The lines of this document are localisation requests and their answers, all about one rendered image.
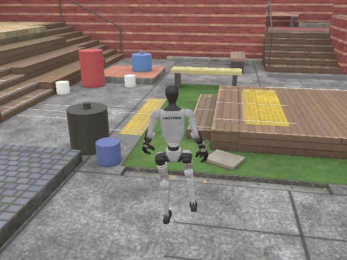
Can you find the right robot upper arm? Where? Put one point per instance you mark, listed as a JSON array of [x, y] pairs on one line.
[[192, 123]]

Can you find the robot left hand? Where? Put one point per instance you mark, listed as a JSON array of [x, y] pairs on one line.
[[147, 152]]

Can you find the right robot forearm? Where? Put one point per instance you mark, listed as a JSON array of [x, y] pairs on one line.
[[200, 143]]

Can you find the left robot upper arm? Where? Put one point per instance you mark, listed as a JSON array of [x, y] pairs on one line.
[[152, 123]]

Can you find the robot left shin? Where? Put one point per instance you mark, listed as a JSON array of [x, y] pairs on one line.
[[165, 200]]

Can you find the left robot forearm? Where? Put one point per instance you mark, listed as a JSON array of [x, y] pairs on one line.
[[146, 141]]

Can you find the robot right hand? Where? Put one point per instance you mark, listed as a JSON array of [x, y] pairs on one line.
[[205, 154]]

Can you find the humanoid robot torso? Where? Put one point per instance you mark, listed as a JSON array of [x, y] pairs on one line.
[[172, 126]]

